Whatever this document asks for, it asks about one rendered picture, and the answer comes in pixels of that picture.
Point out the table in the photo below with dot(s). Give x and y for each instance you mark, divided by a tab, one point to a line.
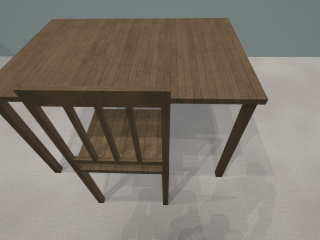
201	59

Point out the chair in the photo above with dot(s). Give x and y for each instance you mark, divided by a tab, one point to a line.
125	141

